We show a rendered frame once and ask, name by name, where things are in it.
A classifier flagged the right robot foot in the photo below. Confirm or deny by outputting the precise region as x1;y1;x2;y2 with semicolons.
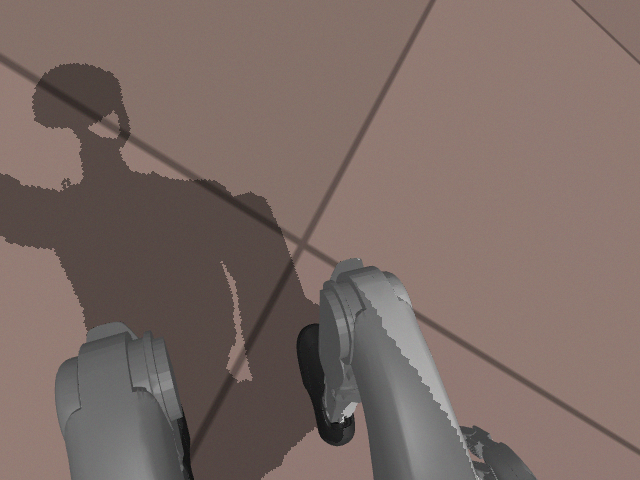
297;324;355;446

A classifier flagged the right robot hand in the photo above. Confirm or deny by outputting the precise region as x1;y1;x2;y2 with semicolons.
460;425;537;480

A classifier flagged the left robot foot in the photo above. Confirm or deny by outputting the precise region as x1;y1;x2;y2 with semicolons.
177;405;194;480

